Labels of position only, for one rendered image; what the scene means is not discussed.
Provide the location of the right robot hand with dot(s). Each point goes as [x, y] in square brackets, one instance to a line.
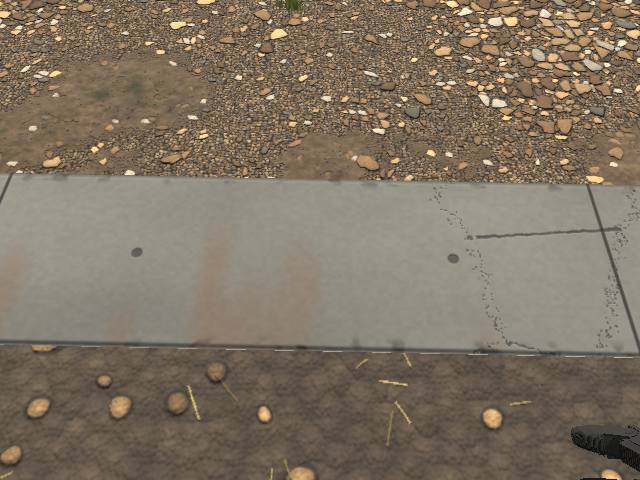
[615, 442]

